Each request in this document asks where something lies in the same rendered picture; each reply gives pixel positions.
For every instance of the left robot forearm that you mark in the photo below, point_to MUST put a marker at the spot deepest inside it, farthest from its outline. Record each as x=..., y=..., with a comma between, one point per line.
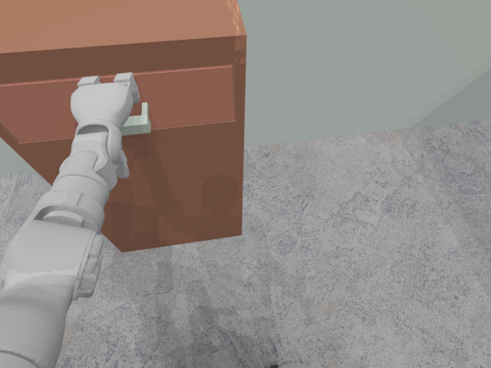
x=81, y=189

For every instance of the cabinet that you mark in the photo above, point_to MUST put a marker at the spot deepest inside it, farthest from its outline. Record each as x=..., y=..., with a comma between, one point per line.
x=186, y=182

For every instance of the robot left upper arm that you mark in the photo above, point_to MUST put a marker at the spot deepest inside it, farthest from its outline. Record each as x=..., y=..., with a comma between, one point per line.
x=51, y=266

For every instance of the drawer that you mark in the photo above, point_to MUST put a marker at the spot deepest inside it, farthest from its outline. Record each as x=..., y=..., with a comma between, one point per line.
x=41, y=110

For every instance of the left robot hand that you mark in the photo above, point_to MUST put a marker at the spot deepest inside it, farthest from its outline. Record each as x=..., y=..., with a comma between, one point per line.
x=111, y=102

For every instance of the handle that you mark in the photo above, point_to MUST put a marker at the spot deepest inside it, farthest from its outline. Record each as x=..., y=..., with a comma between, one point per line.
x=137, y=124

